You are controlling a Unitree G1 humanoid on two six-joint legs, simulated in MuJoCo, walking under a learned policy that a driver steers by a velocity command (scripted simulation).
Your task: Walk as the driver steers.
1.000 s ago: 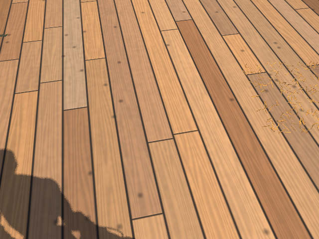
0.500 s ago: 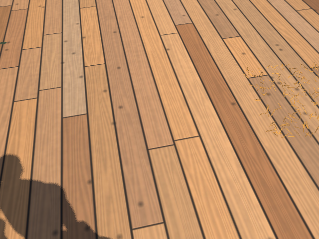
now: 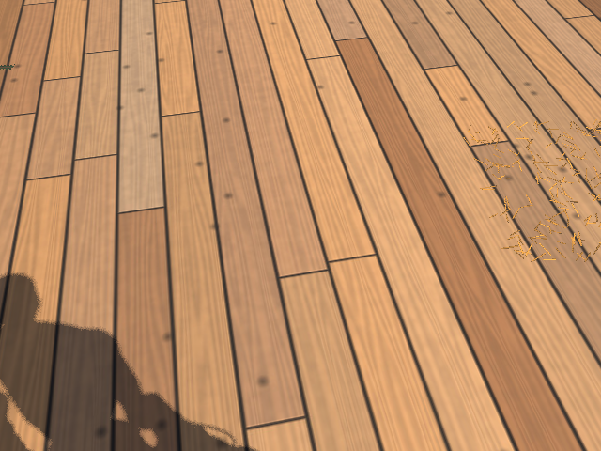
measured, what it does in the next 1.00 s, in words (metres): lifts its right foot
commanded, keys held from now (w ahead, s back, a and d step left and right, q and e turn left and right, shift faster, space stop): no key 0.52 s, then w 0.48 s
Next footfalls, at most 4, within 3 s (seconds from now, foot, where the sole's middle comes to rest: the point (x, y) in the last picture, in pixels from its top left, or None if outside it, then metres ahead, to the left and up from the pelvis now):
1.24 right None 0.39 -0.09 -0.77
1.76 left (248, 377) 0.68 0.16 -0.77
2.34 right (343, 271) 0.99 -0.08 -0.77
2.92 left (253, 197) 1.27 0.19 -0.77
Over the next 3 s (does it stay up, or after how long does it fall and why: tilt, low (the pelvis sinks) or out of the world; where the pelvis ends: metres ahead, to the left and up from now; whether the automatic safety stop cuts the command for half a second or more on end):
stays up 1.18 0.09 -0.02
